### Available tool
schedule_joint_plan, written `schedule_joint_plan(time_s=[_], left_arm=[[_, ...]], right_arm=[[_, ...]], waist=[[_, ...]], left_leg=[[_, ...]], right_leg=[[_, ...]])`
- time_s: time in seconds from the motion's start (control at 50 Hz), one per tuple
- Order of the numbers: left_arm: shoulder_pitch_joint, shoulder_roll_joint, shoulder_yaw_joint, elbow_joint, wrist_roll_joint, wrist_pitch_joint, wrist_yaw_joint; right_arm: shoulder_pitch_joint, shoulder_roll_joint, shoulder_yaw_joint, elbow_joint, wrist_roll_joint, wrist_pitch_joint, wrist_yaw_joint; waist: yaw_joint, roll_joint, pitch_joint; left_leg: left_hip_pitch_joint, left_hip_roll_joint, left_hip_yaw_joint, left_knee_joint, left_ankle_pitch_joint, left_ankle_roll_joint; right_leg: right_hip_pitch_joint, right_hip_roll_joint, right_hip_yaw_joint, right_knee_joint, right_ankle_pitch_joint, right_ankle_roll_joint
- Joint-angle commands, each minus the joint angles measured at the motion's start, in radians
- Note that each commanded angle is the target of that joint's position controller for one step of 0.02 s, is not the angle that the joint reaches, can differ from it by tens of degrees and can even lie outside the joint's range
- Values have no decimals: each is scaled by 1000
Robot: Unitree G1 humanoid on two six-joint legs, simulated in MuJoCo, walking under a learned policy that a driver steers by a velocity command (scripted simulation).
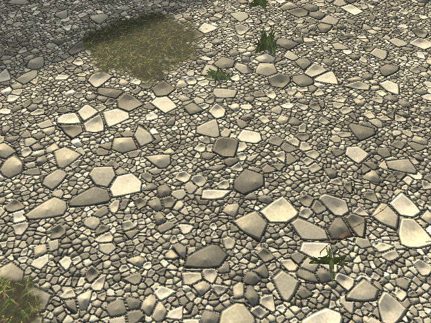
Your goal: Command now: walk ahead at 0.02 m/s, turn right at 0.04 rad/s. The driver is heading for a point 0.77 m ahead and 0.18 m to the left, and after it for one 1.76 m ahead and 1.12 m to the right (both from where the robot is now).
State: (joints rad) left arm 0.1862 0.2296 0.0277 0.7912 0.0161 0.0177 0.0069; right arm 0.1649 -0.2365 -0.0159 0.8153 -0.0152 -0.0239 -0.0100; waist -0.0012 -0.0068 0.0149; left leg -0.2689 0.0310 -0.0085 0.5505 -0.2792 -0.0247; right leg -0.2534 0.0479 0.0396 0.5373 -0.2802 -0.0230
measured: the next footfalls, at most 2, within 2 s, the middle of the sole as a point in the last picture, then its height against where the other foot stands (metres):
left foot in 0.70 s outside the picture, level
right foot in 1.24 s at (262, 275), level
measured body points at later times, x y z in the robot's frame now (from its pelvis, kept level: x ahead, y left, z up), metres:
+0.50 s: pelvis +0.12 -0.01 +0.01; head +0.14 -0.02 +0.46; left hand +0.08 +0.25 -0.13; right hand +0.30 -0.26 -0.10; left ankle +0.18 +0.13 -0.66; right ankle +0.00 -0.11 -0.73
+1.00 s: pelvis +0.37 +0.04 +0.01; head +0.39 +0.04 +0.46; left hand +0.53 +0.31 -0.09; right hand +0.40 -0.23 -0.12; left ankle +0.37 +0.12 -0.73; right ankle +0.51 -0.14 -0.66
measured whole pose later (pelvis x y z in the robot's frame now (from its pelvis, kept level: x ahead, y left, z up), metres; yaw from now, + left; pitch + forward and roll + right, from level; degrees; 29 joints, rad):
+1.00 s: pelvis +0.37 +0.04 +0.01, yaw +0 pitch +1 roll +2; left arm 0.15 0.28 0.06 0.82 0.00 -0.06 0.02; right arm 0.34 -0.26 -0.05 0.90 0.00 -0.09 0.02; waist -0.06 -0.03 0.01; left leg -0.13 -0.08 0.05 0.25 -0.14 0.08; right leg -0.68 -0.14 0.06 0.89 -0.08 0.00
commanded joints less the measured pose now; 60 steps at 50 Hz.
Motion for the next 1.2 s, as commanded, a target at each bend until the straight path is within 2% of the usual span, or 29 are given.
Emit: schedule_joint_plan(time_s=[0.02, 0.08, 0.12, 0.16, 0.22, 0.26, 0.3, 0.32, 0.34, 0.36, 0.4, 0.46, 0.52, 0.56, 0.6, 0.64, 0.68, 0.7, 0.72, 0.74, 0.76, 0.78, 0.8, 0.82, 0.86, 0.92, 1.04, 1.12, 1.2], left_arm=[[-18, 104, 32, -44, -6, -14, 7], [10, 100, 36, -9, -13, -7, 11], [22, 111, 44, -1, -22, -8, 12], [22, 100, 42, -7, -33, -36, 10], [6, 75, 39, -17, -37, -95, -6], [35, 86, 44, -2, -37, -117, -18], [179, 126, 63, 67, -41, -122, -24], [307, 214, 94, 114, -46, -118, -23], [389, 237, 97, 126, -40, -114, -29], [359, 170, 72, 114, -24, -113, -30], [321, 131, 53, 104, -24, -108, -26], [279, 87, 29, 104, -26, -85, -9], [242, 133, 32, 91, -23, -84, 17], [282, 179, 44, 109, -32, -96, 22], [283, 182, 48, 122, -42, -103, 20], [270, 192, 55, 125, -34, -98, 16], [256, 186, 56, 120, -19, -78, 15], [261, 156, 43, 99, -3, -73, 16], [418, -3, 1, 95, -12, -89, 3], [359, 89, 20, 109, -33, -113, -7], [234, 160, 42, 64, -62, -125, -11], [168, 162, 41, 45, -61, -130, -6], [142, 154, 45, 40, -46, -128, 1], [168, 139, 48, 45, -37, -116, 5], [200, 103, 45, 56, -32, -92, 10], [101, 108, 46, 20, -19, -78, 16], [-105, 88, 33, -29, -20, -99, 0], [-224, 93, 26, -71, -31, -110, -20], [-148, 149, 44, -66, -36, -133, -32]], right_arm=[[-7, -125, -28, -40, 4, -12, -8], [9, -126, -30, -14, 10, -3, -8], [14, -140, -36, -8, 21, -1, -7], [36, -141, -36, -7, 32, -19, -9], [93, -180, -51, 10, 38, -52, -5], [79, -187, -56, 4, 43, -56, 0], [-33, -165, -52, -44, 45, -61, 7], [-97, -130, -44, -84, 39, -76, 9], [-103, -116, -41, -95, 25, -91, 7], [-96, -139, -48, -92, 46, -94, 13], [-120, -101, -37, -102, 60, -90, 29], [-152, -65, -29, -126, 39, -86, 51], [-251, -17, -5, -167, 26, -82, 63], [-276, -50, -13, -184, 37, -77, 58], [-278, -96, -26, -192, 45, -73, 54], [-215, -136, -46, -180, 41, -71, 48], [24, -187, -79, -109, 42, -60, 35], [195, -233, -93, -72, 33, -54, 26], [263, -301, -103, -41, 17, -58, 37], [243, -205, -80, -40, 25, -58, 41], [143, -177, -70, -47, 29, -62, 38], [65, -163, -64, -60, 23, -67, 38], [18, -145, -60, -60, 11, -73, 43], [-7, -125, -55, -58, -2, -80, 44], [-12, -112, -52, -43, 7, -89, 48], [28, -155, -62, -16, 9, -93, 36], [134, -200, -70, 29, 27, -77, 9], [215, -203, -71, 68, 37, -58, 8], [198, -226, -80, 70, 40, -35, 4]], waist=[[-7, 37, -71], [-7, 20, -73], [-6, 28, 8], [-10, 53, 87], [-11, 146, 83], [13, 155, 52], [80, 60, -3], [118, -126, -48], [150, -274, -46], [119, -156, 1], [90, -43, 47], [57, -73, 66], [62, -67, 87], [61, -95, 89], [41, -103, 97], [-6, -119, 35], [-123, -117, -116], [-179, -37, -235], [-91, 279, -413], [-120, 227, -371], [-100, 166, -169], [-66, 65, -87], [-31, 35, -37], [9, 67, -37], [37, 91, -32], [28, 73, 18], [-44, 42, 38], [-86, 43, 62], [-14, 88, 22]], left_leg=[[58, 50, -49, -72, 233, 35], [54, 25, -31, -76, 25, 50], [-9, 29, -61, -97, -270, 92], [-26, 74, -146, -135, -398, 139], [70, 209, -359, -207, -334, 225], [94, 245, -391, -182, -129, 242], [-32, 123, -190, 0, 171, 164], [-229, -23, 12, 300, 291, 77], [-532, -84, 21, 540, -181, 27], [-662, -41, -46, 666, -309, 44], [-784, 25, -42, 720, -201, 75], [-672, 68, 17, 546, -10, 54], [-392, 12, 83, 207, 225, 19], [-277, -14, 75, 83, 301, 23], [-253, -18, 47, 3, 321, 50], [-169, -44, 50, -11, 284, 87], [125, -79, 80, -8, 235, 140], [431, 75, -93, 32, 209, 194], [720, 340, -620, -119, -100, 367], [654, 332, -797, -281, -270, 347], [482, 309, -646, -306, -268, 299], [313, 275, -518, -329, -159, 277], [180, 237, -416, -351, -46, 265], [98, 202, -344, -376, 13, 254], [18, 177, -270, -422, 40, 265], [-13, 181, -217, -472, 48, 284], [66, 156, -102, -465, 149, 241], [162, 186, -116, -404, 155, 235], [215, 211, -178, -267, 245, 202]], right_leg=[[30, -64, 61, -59, 228, -25], [32, -37, 34, -52, 39, -30], [-49, -23, 29, -41, -248, -54], [-140, -33, 40, -20, -326, -73], [-219, -24, -12, 105, -178, -75], [-173, -34, -25, 94, -94, -84], [87, -62, 56, -45, 79, -107], [324, -162, 266, -137, 210, -160], [522, -329, 543, -222, 412, -255], [540, -385, 550, -197, 461, -287], [538, -364, 412, -218, 453, -258], [387, -278, 237, -322, 454, -187], [153, -192, 93, -412, 400, -158], [142, -220, 93, -457, 365, -155], [212, -255, 87, -438, 419, -139], [302, -273, 67, -322, 704, -110], [274, -226, 21, -16, 933, -70], [52, -187, 11, 273, 668, -48], [-288, 9, 17, 671, -116, 8], [-394, -9, 125, 800, -264, -10], [-476, -62, 91, 829, -188, -23], [-437, -115, 67, 783, -92, -30], [-393, -149, 53, 728, -38, -28], [-322, -180, 64, 690, -3, -29], [-274, -195, 53, 630, 7, -18], [-361, -214, 41, 497, 110, 15], [-367, -173, -2, 147, 376, 48], [-353, -142, -8, 19, 339, 45], [-184, -101, -18, -83, 201, 7]])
